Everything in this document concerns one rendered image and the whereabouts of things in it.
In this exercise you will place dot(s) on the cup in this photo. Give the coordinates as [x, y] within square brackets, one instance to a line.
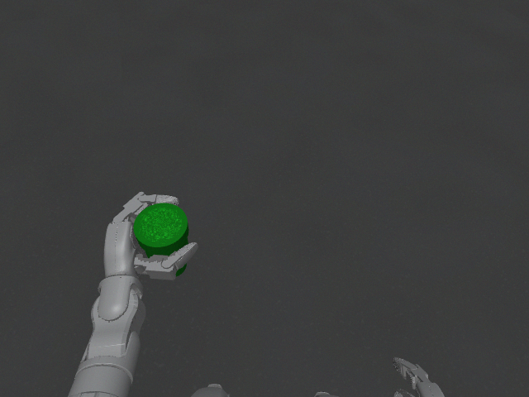
[161, 229]

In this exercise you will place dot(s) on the right robot hand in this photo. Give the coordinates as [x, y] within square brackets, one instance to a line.
[417, 378]

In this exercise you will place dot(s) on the left robot hand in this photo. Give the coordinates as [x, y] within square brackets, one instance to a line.
[124, 256]

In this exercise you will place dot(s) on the left robot arm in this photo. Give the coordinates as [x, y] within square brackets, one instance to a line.
[109, 362]

